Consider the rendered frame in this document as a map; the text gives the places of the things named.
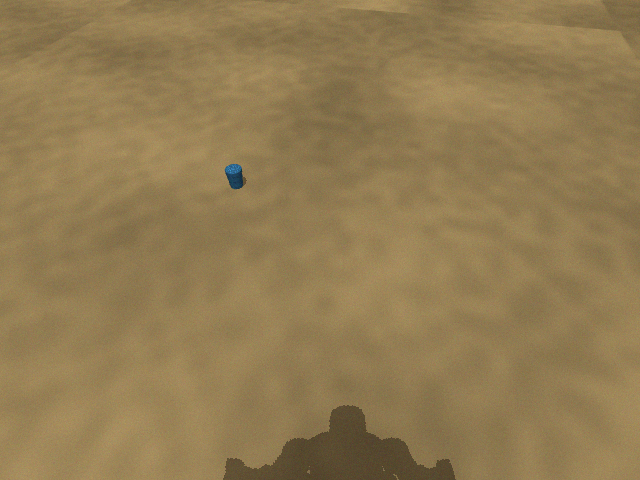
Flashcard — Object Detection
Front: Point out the cup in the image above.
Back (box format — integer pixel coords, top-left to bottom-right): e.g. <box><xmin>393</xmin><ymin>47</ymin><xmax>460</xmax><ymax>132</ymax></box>
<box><xmin>225</xmin><ymin>164</ymin><xmax>243</xmax><ymax>189</ymax></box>

